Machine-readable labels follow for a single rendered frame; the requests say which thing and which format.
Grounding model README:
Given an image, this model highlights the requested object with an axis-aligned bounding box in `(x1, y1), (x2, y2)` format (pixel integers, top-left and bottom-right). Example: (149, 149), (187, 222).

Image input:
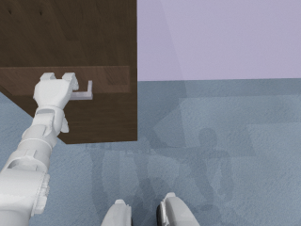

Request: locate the handle
(33, 80), (93, 101)

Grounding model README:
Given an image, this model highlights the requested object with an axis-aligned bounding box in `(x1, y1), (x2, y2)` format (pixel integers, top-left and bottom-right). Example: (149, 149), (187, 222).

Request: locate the robot left thigh
(101, 203), (132, 226)

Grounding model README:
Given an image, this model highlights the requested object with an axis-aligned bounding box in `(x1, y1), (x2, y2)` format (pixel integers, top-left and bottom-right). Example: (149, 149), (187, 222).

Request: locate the left robot upper arm
(0, 168), (51, 226)

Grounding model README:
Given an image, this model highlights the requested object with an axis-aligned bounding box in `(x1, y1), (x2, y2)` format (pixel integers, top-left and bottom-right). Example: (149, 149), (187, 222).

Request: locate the cabinet
(0, 0), (138, 145)

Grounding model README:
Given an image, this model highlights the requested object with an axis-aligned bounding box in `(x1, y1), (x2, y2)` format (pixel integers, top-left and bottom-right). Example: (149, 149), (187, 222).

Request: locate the left robot hand
(34, 73), (79, 133)

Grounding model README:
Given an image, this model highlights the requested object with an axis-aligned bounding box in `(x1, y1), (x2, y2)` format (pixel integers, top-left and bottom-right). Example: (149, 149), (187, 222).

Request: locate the right robot shin
(161, 192), (176, 226)

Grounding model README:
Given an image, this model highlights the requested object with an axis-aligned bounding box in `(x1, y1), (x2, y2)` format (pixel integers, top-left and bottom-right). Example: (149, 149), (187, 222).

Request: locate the left robot forearm
(0, 105), (64, 178)

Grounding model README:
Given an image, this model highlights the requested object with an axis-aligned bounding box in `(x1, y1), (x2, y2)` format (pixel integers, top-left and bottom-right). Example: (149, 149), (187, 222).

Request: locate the drawer
(0, 66), (131, 95)

